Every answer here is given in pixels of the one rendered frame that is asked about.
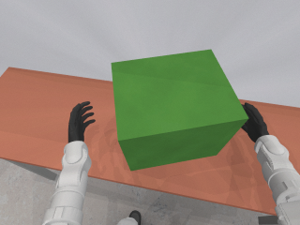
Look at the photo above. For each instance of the table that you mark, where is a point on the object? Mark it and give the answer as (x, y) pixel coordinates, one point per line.
(35, 108)

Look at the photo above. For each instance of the robot right upper arm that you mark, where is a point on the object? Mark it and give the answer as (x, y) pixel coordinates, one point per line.
(288, 213)

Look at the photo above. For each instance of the robot right hand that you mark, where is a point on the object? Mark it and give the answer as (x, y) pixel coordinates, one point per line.
(254, 126)

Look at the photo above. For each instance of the carton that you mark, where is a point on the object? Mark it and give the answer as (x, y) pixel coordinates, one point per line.
(173, 108)

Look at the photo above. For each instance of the robot left hand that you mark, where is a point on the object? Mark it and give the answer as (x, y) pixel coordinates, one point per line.
(76, 124)

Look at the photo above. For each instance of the robot left foot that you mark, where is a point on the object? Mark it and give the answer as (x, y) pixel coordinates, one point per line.
(136, 215)

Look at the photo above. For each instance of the robot left forearm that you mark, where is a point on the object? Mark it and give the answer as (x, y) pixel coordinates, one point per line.
(66, 207)

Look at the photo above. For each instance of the robot right forearm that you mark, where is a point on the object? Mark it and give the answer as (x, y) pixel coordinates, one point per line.
(277, 170)

